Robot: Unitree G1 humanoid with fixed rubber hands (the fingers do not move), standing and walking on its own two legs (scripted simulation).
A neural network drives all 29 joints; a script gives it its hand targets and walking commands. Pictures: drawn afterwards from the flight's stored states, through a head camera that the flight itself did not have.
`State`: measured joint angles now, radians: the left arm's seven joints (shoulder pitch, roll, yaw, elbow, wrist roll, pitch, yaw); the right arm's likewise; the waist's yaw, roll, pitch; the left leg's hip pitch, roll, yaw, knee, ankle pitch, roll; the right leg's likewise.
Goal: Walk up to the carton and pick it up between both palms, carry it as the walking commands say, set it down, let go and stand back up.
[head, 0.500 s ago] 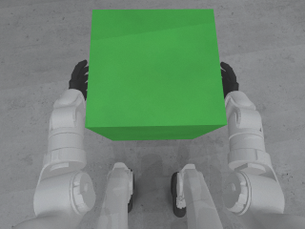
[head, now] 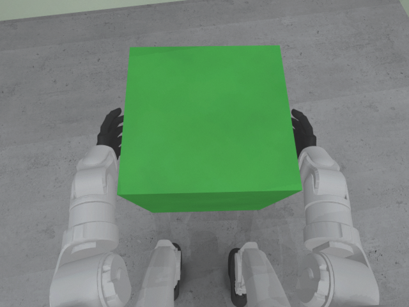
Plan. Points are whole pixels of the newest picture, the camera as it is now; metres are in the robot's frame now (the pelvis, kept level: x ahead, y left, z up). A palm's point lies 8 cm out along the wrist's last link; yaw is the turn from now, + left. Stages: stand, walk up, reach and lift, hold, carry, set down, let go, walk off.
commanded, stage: reach and lift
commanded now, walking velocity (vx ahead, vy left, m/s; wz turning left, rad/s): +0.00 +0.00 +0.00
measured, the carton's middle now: (205, 142) +0.45 +0.01 -0.12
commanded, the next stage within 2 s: none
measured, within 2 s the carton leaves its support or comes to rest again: neither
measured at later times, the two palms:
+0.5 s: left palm (92, 142) +0.39 +0.20 +0.02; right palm (323, 144) +0.39 -0.18 +0.03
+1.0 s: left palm (71, 141) +0.37 +0.20 +0.09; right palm (353, 143) +0.37 -0.18 +0.10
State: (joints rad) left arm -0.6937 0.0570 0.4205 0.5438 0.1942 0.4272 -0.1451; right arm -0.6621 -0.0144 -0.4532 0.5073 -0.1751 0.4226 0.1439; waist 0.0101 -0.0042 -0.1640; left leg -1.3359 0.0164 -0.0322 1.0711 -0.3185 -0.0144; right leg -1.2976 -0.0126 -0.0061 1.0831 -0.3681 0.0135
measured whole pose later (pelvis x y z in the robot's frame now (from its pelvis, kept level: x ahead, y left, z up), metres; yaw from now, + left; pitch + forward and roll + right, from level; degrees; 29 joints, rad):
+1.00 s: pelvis +0.04 +0.00 +0.10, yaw +0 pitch +10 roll +0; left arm -0.37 -0.01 0.35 0.36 0.22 0.51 -0.18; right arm -0.35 0.04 -0.39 0.34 -0.22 0.50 0.20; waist 0.01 -0.01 -0.02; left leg -0.49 0.02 -0.01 0.48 -0.17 -0.01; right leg -0.45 -0.02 0.01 0.48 -0.20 0.02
